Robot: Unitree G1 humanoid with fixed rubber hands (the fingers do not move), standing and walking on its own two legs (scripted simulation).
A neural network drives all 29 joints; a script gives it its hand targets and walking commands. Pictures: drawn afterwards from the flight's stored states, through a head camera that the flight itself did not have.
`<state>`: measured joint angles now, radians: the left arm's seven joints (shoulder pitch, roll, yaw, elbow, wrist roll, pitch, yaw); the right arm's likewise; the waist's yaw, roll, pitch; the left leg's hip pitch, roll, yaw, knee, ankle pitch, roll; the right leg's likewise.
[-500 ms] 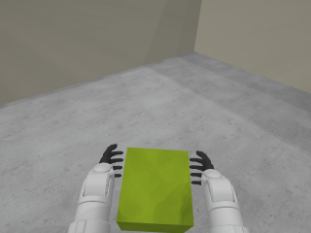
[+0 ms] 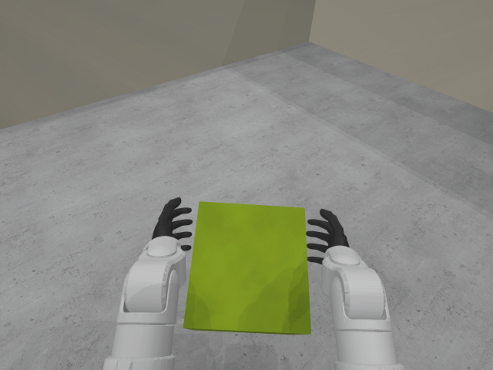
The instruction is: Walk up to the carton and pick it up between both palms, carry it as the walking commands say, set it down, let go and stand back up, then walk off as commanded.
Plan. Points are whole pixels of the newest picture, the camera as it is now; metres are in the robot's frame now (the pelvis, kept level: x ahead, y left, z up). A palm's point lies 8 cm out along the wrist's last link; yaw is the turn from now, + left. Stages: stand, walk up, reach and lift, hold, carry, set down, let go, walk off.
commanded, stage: carry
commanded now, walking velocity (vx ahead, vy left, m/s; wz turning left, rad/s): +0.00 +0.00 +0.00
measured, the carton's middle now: (247, 271) +0.32 +0.00 -0.01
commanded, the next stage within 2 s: none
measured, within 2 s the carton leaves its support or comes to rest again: neither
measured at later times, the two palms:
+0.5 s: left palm (139, 264) +0.26 +0.15 +0.11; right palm (332, 267) +0.26 -0.11 +0.11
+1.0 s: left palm (71, 357) +0.16 +0.22 +0.06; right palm (278, 314) +0.21 -0.04 +0.06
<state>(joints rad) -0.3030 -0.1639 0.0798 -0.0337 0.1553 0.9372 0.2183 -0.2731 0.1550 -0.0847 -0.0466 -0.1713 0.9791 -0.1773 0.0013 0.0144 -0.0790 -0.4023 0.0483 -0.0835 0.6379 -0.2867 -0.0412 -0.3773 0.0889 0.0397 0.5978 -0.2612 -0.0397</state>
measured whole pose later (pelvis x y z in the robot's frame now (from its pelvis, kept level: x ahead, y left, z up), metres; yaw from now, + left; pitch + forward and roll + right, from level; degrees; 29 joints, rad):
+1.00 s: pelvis -0.09 +0.03 -0.03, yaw +13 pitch +2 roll -2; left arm -0.23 -0.15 0.03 -0.36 0.09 1.22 0.27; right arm -0.23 0.15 -0.03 -0.38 -0.08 1.25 -0.24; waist -0.02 0.01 0.03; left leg -0.62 -0.03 -0.04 0.79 -0.20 0.02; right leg -0.60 -0.07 -0.06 0.94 -0.45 0.03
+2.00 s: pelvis -0.38 -0.20 +0.00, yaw +71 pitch +1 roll +4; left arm -0.17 -0.14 0.01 -0.44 0.07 1.20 0.23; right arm -0.19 0.14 0.00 -0.46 -0.07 1.25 -0.26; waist -0.07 -0.03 0.04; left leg -0.56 0.02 0.05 1.08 -0.43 -0.04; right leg -0.42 -0.21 -0.17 0.67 -0.26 0.01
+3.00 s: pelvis -0.46 -0.54 +0.00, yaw +97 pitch +2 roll +0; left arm -0.21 -0.14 0.03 -0.30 0.07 1.26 0.25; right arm -0.21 0.14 -0.01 -0.31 -0.10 1.25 -0.23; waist 0.03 0.04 -0.09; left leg -0.39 0.05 0.09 0.54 -0.18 0.01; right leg -0.31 -0.05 -0.09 0.57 -0.29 0.01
